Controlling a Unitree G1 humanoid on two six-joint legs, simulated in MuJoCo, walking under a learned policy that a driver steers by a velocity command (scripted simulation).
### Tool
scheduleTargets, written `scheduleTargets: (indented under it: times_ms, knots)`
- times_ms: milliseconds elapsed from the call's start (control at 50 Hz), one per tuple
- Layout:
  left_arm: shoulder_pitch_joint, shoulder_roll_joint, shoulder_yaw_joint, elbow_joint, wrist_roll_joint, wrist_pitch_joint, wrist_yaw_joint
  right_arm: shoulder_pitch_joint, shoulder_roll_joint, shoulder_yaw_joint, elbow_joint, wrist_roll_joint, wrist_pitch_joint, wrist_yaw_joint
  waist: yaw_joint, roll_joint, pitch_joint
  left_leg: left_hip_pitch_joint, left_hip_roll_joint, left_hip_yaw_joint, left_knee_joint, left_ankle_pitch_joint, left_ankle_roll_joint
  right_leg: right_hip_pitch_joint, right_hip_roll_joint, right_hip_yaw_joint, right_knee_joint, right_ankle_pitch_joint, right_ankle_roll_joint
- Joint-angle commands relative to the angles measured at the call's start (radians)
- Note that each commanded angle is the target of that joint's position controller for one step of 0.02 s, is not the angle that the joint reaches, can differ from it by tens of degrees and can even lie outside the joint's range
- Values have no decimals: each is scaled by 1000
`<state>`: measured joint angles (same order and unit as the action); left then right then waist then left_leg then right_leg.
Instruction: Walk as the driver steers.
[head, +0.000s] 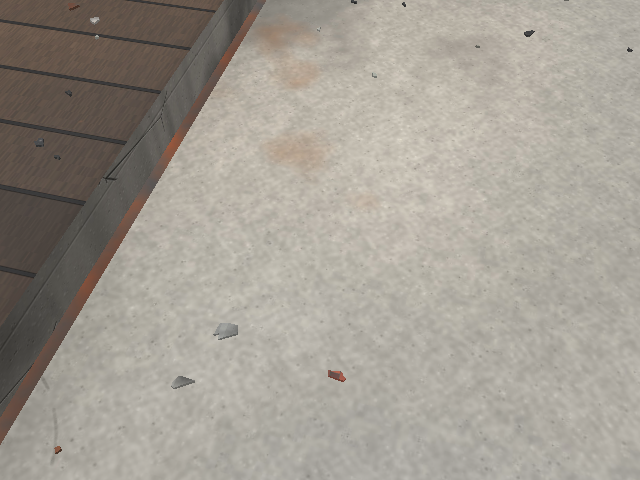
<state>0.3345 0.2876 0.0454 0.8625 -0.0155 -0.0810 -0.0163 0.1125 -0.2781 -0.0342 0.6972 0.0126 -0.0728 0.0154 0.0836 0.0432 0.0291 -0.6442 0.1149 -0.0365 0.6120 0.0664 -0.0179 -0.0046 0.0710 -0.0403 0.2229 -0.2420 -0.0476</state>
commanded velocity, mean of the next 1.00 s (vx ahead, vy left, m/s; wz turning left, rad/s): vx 0.50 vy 0.00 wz -0.43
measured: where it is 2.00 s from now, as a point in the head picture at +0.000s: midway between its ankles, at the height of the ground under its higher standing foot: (439, 361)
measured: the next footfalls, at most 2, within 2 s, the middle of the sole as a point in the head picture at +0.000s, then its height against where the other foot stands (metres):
left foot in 0.12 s outside the picture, level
right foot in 0.64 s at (427, 472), level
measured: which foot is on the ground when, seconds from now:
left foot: up 0.00-0.10, down 0.12-0.66, up 0.68-1.00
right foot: down 0.00-0.12, up 0.14-0.62, down 0.64-1.00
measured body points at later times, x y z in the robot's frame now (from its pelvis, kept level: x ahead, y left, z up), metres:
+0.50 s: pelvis +0.28 +0.04 +0.00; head +0.31 +0.03 +0.45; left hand +0.50 +0.25 -0.10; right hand +0.27 -0.25 -0.13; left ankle +0.22 +0.15 -0.74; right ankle +0.42 -0.15 -0.69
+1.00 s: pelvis +0.55 -0.08 +0.00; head +0.57 -0.11 +0.45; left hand +0.74 +0.15 -0.10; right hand +0.63 -0.40 -0.08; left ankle +0.80 +0.00 -0.69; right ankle +0.47 -0.12 -0.74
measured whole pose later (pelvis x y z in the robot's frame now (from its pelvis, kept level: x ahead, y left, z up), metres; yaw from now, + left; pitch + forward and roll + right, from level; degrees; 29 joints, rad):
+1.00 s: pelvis +0.55 -0.08 +0.00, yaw -29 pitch +2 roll +0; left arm 0.33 0.28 0.07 0.74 -0.02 -0.04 0.01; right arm 0.04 -0.29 -0.05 0.70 -0.01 -0.09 0.01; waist 0.07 0.04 0.04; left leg -0.64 0.07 -0.10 0.63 0.02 -0.07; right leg -0.12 0.12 0.14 0.35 -0.25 -0.09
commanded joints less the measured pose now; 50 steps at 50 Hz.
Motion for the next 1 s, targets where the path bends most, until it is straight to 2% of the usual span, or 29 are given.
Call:
scheduleTargets:
  times_ms: [20, 60, 80, 100, 120, 140, 160, 180, 200, 220, 260, 320, 400, 460, 540, 580, 620, 640, 660, 680, 700, 720, 740, 760, 780, 840, 900, 940, 1000]
  knots:
    - [25, 188, 46, -27, -9, 8, 9, -109, -74, -15, -99, 5, -22, 17, -3, -85, 51, 27, -27, 11, -76, -22, 26, -13, -308, 137, -43, 246, -152]
    - [30, 196, 50, -17, -11, 22, 14, -89, -96, -24, -102, 2, -24, 23, -29, -99, 34, 77, -43, 14, -104, -108, 51, 39, -329, 159, 20, 338, -132]
    - [15, 202, 51, -17, -11, 28, 15, -31, -115, -34, -91, 1, -27, 21, -70, -108, 2, 167, -69, 33, -125, -141, 67, 43, -317, 157, 95, 464, -119]
    - [2, 186, 43, -20, -7, 33, 16, 104, -152, -57, -53, -2, -28, 15, -144, -94, -85, 363, -94, 58, -152, -133, 94, 5, -266, 126, 258, 573, -94]
    - [2, 129, 19, -43, 13, 30, 16, 280, -219, -80, -21, -15, -26, 3, -217, -36, -242, 667, 29, -54, -98, -104, 146, -160, -207, 89, 527, 421, -57]
    - [134, 15, -14, -64, 9, 11, 11, 350, -312, -102, -6, -26, -17, 0, -169, 220, -386, 1037, 285, -503, -163, -312, 290, -571, -33, 32, 908, -94, 22]
    - [91, 91, 2, -46, -11, -3, 8, 369, -210, -77, -12, -21, -16, 1, -210, 188, -413, 1024, 303, -663, -279, -431, 286, -677, -36, 176, 1041, -326, 20]
    - [8, 161, 25, -74, -38, -8, 6, 306, -167, -61, -12, -20, -17, -2, -206, 126, -257, 913, 277, -512, -298, -439, 242, -748, -84, 184, 1086, -265, 11]
    - [-50, 154, 24, -91, -35, -8, 9, 238, -144, -52, -17, -20, -18, -4, -179, 70, -170, 785, 242, -387, -320, -363, 221, -736, -135, 150, 1059, -181, 11]
    - [-77, 144, 28, -96, -20, -4, 11, 183, -115, -45, -13, -21, -21, -2, -151, 44, -97, 672, 203, -293, -358, -285, 211, -711, -163, 147, 1001, -119, 17]
    - [-31, 112, 33, -80, -19, 24, 12, 127, -84, -40, -7, -27, -39, -1, -100, 72, -60, 551, 158, -163, -423, -193, 196, -607, -196, 152, 949, -43, 29]
    - [-47, 69, 30, -91, -16, 54, 15, 110, -101, -51, 19, -27, -54, -4, -78, 40, -11, 502, 155, -36, -475, -69, 207, -633, -203, 153, 894, 27, 49]
    - [-139, 48, 25, -128, -7, 50, 0, 121, -127, -62, 46, -29, -46, -19, -97, 16, 22, 538, 126, 109, -495, -12, 190, -667, -197, 129, 666, 224, 58]
    - [-249, 27, 13, -169, -3, 43, -20, 157, -154, -71, 67, -20, -34, -29, -141, -5, 53, 575, 135, 179, -500, 0, 180, -649, -184, 62, 515, 302, 45]
    - [-332, 38, 15, -224, -6, 44, -41, 202, -180, -85, 99, 2, -5, -31, -157, -5, 77, 718, 178, 219, -439, 98, 165, -685, -165, 17, 421, 222, 3]
    - [-312, 62, 28, -239, -6, 48, -47, 185, -205, -93, 99, 10, 11, -35, -123, 20, 42, 763, 183, 246, -339, 372, 144, -613, -118, -32, 409, 128, -33]
    - [-159, 118, 62, -214, -11, 55, -43, 161, -227, -98, 91, 18, 29, -40, -26, 45, -60, 753, 164, 270, -96, 640, 117, -402, -37, -83, 404, 47, -83]
    - [8, 175, 96, -170, -13, 59, -30, 148, -214, -91, 85, 20, 31, -43, 64, 21, -145, 642, 122, 292, 128, 574, 81, -149, 1, -70, 337, 104, -123]
    - [119, 269, 123, -144, -16, 71, -7, 182, -136, -63, 63, -18, 21, -42, 73, -158, -223, 359, 56, 287, 456, 21, 31, 139, -169, 210, 327, 142, -187]
    - [48, 334, 123, -186, -14, 56, -10, 232, -42, -32, 5, -24, -12, -34, -38, -321, -342, -27, -176, 105, 779, -677, -25, 385, -385, 829, 147, -96, -401]
    - [60, 244, 98, -197, -9, 40, -20, 123, -141, -47, -7, 15, -51, -18, 39, -170, -356, -137, -127, -71, 820, -641, -1, 386, -403, 859, 46, -157, -371]
    - [33, 195, 85, -188, -5, 25, -20, 61, -153, -49, -31, 40, -69, -11, 29, -139, -221, -184, -83, -58, 770, -554, 24, 282, -372, 710, 46, -106, -327]
    - [-29, 165, 74, -192, -7, 17, -21, 59, -143, -47, -19, 22, -76, -18, -24, -46, -128, -137, -35, -56, 670, -474, 31, 125, -322, 584, 53, 16, -285]
    - [-88, 129, 65, -203, -4, 14, -17, 62, -154, -55, -9, -8, -72, -25, -58, -45, -97, -65, -6, -57, 580, -427, 24, 13, -283, 497, 49, 126, -260]
    - [-118, 115, 57, -220, 7, 14, -12, 80, -157, -60, -3, -17, -61, -23, -86, -63, -81, -4, 8, -60, 547, -394, 17, -61, -256, 452, 28, 198, -254]
    - [-102, 142, 64, -217, 3, 10, 6, 77, -121, -53, -13, -29, -32, -22, -100, -65, -63, 37, -1, -30, 424, -332, -29, -167, -227, 369, -1, 354, -262]
    - [-60, 166, 71, -202, -3, 17, 25, -35, -86, -39, -48, -30, -26, -22, -64, -82, -27, 37, -34, -15, 201, -143, -60, -217, -172, 300, 0, 331, -220]
    - [-34, 166, 71, -194, -6, 25, 31, -105, -69, -30, -64, -24, -31, -14, -32, -108, -20, 91, -70, -9, 51, -23, -62, -241, -143, 283, 13, 256, -187]
    - [17, 170, 73, -173, -11, 33, 34, -179, -81, -31, -89, -8, -42, 0, -1, -122, -12, 137, -102, -18, -60, 33, -52, -219, -165, 338, 44, 180, -170]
